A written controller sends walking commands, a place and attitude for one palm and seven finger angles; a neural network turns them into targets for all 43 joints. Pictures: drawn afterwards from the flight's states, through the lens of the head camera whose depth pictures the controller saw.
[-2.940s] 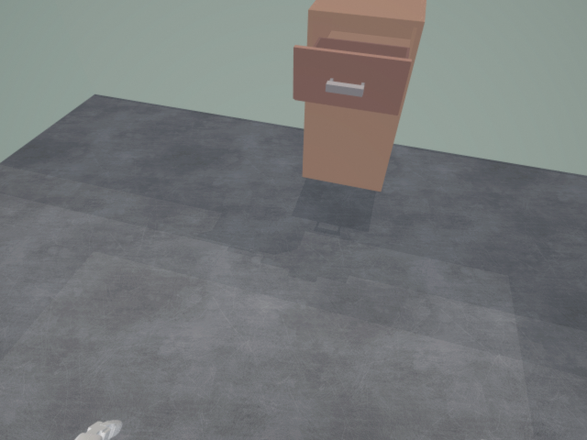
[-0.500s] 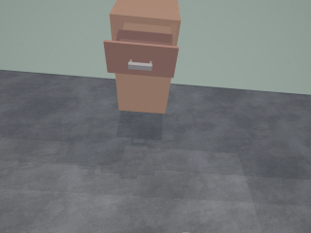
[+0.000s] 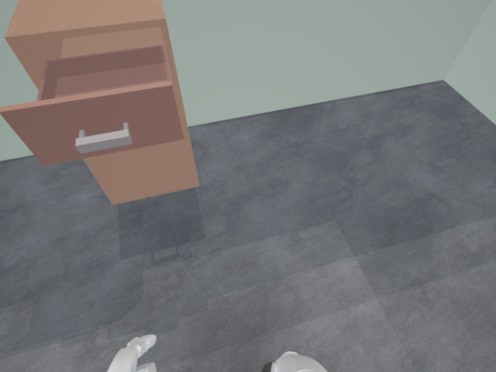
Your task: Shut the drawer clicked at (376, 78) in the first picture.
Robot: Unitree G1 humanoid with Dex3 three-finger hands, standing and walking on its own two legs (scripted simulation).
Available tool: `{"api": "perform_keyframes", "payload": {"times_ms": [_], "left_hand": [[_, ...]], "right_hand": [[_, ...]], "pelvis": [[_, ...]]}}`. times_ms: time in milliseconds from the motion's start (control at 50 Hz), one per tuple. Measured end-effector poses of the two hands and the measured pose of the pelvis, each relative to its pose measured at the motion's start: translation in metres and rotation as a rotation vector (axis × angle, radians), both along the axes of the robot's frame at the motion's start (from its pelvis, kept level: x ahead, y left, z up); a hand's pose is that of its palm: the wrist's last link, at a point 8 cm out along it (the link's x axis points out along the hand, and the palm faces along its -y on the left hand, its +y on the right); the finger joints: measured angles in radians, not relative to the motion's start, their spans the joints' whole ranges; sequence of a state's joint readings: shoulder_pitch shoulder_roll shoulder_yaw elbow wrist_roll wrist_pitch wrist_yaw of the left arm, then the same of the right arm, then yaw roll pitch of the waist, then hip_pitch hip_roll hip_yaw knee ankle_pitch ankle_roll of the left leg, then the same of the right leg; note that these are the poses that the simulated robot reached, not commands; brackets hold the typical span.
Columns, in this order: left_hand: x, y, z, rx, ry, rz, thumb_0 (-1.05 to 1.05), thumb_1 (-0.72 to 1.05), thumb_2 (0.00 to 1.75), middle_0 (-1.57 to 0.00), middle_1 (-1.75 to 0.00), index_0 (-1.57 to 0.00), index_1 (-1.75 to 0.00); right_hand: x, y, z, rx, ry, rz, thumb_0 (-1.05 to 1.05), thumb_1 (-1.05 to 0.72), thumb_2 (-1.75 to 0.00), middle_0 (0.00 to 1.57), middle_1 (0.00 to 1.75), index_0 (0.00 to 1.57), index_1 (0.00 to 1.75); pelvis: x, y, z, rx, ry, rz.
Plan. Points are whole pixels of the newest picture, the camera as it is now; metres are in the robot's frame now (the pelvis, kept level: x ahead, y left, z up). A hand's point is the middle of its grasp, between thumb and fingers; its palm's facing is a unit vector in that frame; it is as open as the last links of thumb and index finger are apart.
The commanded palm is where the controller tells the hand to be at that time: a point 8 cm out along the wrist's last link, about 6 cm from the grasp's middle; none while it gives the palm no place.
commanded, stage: turn to face it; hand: left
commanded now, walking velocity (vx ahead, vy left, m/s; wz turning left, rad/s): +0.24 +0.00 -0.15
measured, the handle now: (104, 135) +0.64 +0.35 -0.05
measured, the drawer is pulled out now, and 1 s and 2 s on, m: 0.29 0.29 0.29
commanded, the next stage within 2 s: take the last steps up to it in 0.76 s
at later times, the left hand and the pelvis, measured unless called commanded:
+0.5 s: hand out of the picture +0.12 +0.19 -0.18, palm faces +0.18 -0.98 -0.13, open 7.4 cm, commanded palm none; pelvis +0.13 +0.03 +0.01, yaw +5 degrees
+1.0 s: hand out of the picture +0.11 +0.16 -0.13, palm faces +0.30 -0.93 -0.24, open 7.4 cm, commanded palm none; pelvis +0.12 -0.03 +0.03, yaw +14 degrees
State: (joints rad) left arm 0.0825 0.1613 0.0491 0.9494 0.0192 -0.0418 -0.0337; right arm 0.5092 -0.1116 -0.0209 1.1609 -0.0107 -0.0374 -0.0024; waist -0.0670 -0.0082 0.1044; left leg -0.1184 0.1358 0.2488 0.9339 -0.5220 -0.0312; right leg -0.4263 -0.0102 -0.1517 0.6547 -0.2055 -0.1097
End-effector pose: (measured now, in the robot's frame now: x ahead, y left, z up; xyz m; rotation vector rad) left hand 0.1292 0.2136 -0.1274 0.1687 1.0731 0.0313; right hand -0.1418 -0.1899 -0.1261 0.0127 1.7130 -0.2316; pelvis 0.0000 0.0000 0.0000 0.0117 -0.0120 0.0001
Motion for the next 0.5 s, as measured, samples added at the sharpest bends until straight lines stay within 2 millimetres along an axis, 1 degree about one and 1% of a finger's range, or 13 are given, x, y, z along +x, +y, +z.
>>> {"api": "perform_keyframes", "payload": {"times_ms": [40,80,140,180,220,260,320,400,440,500], "left_hand": [[0.006,-0.003,0.002,0.003,0.015,0.019,0.01,0.91,0.9,-0.2,-0.3,-0.2,-0.3],[0.006,-0.003,0.006,0.013,0.042,0.045,0.0,0.91,0.9,-0.2,-0.3,-0.2,-0.3],[0.01,0.009,0.016,0.06,0.058,0.072,-0.02,0.94,0.9,-0.2,-0.3,-0.2,-0.3],[0.009,0.014,0.019,0.079,0.085,0.074,-0.02,0.94,0.9,-0.2,-0.3,-0.2,-0.3],[0.008,0.017,0.02,0.081,0.11,0.087,-0.01,0.94,0.9,-0.2,-0.3,-0.2,-0.3],[0.006,0.019,0.018,0.07,0.129,0.11,-0.01,0.93,0.9,-0.2,-0.3,-0.2,-0.3],[0.002,0.018,0.009,0.038,0.155,0.153,0.0,0.92,0.9,-0.2,-0.3,-0.2,-0.3],[-0.008,0.019,-0.01,-0.018,0.206,0.225,0.0,0.91,0.9,-0.2,-0.3,-0.2,-0.3],[-0.015,0.021,-0.02,-0.037,0.243,0.259,0.0,0.91,0.9,-0.2,-0.3,-0.2,-0.3],[-0.023,0.024,-0.021,-0.041,0.292,0.278,0.01,0.91,0.9,-0.2,-0.3,-0.2,-0.3]], "right_hand": [[0.035,-0.01,-0.002,-0.014,-0.05,0.002,0.01,-0.91,-0.9,0.2,0.3,0.2,0.3],[0.081,-0.021,-0.002,-0.035,-0.135,0.019,0.01,-0.91,-0.9,0.2,0.3,0.2,0.3],[0.153,-0.035,0.0,-0.063,-0.279,0.057,0.01,-0.91,-0.9,0.2,0.3,0.2,0.3],[0.197,-0.04,0.002,-0.077,-0.364,0.079,0.01,-0.91,-0.9,0.19,0.3,0.2,0.3],[0.234,-0.043,0.006,-0.091,-0.427,0.102,0.01,-0.92,-0.9,0.19,0.3,0.2,0.3],[0.264,-0.044,0.009,-0.097,-0.466,0.133,0.01,-0.93,-0.9,0.19,0.3,0.19,0.3],[0.302,-0.038,0.013,-0.097,-0.495,0.19,0.01,-0.93,-0.9,0.19,0.3,0.19,0.3],[0.342,-0.02,0.012,-0.097,-0.504,0.275,0.01,-0.93,-0.9,0.19,0.3,0.19,0.3],[0.356,-0.01,0.011,-0.097,-0.509,0.308,0.01,-0.92,-0.9,0.19,0.3,0.19,0.3],[0.367,0.0,0.013,-0.098,-0.515,0.326,0.0,-0.93,-0.9,0.19,0.3,0.2,0.3]], "pelvis": [[0.015,-0.005,0.004,-0.006,-0.012,-0.006],[0.03,-0.008,0.011,-0.012,-0.013,-0.013],[0.049,-0.01,0.019,-0.019,-0.007,-0.016],[0.061,-0.009,0.022,-0.022,-0.003,-0.012],[0.072,-0.007,0.023,-0.028,-0.003,-0.002],[0.084,-0.004,0.023,-0.034,-0.007,0.011],[0.101,0.003,0.022,-0.044,-0.016,0.037],[0.122,0.015,0.013,-0.06,-0.028,0.076],[0.129,0.021,0.008,-0.046,-0.028,0.092],[0.132,0.026,0.01,-0.026,-0.029,0.091]]}}
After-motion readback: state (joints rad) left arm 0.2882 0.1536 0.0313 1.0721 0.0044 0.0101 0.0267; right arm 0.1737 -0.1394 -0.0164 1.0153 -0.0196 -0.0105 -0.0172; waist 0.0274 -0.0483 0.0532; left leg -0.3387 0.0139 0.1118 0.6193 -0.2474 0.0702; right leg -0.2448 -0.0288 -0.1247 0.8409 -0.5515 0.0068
